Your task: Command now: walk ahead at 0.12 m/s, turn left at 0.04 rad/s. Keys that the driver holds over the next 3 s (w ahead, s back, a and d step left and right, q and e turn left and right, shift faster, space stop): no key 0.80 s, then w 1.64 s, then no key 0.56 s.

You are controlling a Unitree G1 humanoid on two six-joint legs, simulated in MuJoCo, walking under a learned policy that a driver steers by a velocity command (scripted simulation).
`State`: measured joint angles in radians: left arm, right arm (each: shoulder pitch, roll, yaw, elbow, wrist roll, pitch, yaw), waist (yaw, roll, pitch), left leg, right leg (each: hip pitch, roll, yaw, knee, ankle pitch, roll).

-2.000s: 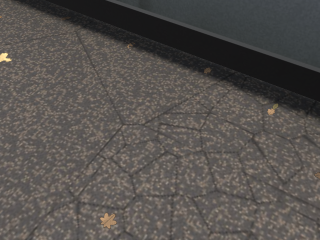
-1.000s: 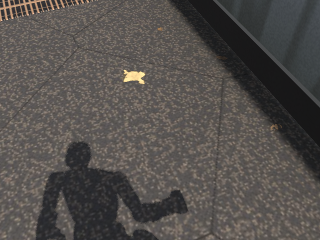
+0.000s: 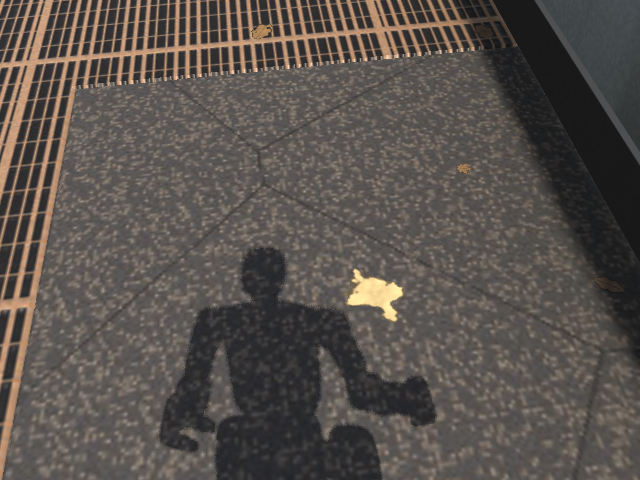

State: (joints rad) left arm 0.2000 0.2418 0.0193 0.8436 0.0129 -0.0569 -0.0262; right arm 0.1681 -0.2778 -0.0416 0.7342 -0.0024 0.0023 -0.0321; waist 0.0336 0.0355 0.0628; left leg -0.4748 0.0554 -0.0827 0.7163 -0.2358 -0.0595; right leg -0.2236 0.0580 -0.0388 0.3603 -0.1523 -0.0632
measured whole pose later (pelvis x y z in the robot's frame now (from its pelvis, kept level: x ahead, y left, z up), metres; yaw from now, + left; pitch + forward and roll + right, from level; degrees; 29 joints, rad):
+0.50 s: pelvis +0.07 +0.03 -0.01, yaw +0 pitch -1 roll +0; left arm 0.16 0.27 0.01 0.96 0.01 0.01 0.01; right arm 0.13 -0.24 -0.04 0.90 0.00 0.00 -0.03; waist 0.02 0.00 0.04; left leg -0.24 -0.01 -0.04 0.51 -0.25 0.00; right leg -0.12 0.00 -0.02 0.47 -0.33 0.00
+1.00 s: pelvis +0.09 +0.04 -0.01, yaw +0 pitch -1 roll +0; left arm 0.33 0.26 0.03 1.06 -0.02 -0.02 0.03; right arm 0.18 -0.24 -0.05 1.09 0.02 -0.03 -0.01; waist 0.02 -0.03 -0.01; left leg -0.29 -0.01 0.02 0.70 -0.41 0.05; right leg -0.11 -0.02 -0.01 0.50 -0.38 -0.01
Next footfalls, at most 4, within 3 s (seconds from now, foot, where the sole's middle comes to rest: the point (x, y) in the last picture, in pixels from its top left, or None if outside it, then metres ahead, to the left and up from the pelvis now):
0.08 left None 0.13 0.15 -0.78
1.54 right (389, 455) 0.50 -0.07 -0.78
2.08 left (283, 320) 0.81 0.17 -0.78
2.60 right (377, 223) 1.12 -0.06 -0.78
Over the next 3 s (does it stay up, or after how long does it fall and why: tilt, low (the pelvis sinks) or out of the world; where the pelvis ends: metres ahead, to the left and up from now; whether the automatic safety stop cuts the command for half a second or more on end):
stays up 1.02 0.03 -0.01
